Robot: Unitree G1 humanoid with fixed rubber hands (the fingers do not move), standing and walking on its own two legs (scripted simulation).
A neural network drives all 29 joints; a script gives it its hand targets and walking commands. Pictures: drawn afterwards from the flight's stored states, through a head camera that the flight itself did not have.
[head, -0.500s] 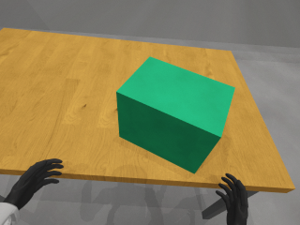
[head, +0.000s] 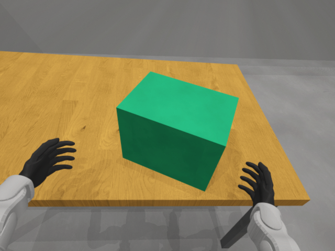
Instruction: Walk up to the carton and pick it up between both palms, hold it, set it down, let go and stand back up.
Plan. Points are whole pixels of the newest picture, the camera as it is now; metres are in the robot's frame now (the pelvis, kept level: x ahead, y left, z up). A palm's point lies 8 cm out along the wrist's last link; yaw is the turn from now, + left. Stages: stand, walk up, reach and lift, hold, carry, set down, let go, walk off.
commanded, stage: reach and lift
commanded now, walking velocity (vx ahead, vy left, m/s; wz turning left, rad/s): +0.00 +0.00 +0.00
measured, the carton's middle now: (176, 129) +0.47 -0.03 +0.03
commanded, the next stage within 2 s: none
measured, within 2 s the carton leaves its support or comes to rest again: neither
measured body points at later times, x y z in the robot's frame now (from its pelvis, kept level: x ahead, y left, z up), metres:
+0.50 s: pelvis +0.02 -0.01 +0.00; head +0.04 +0.02 +0.45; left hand +0.37 +0.26 +0.10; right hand +0.31 -0.22 +0.08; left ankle -0.02 +0.07 -0.74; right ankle +0.01 -0.16 -0.74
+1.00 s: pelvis -0.01 +0.00 +0.00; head +0.01 +0.02 +0.45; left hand +0.44 +0.24 +0.14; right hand +0.35 -0.24 +0.12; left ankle -0.02 +0.07 -0.74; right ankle +0.01 -0.15 -0.74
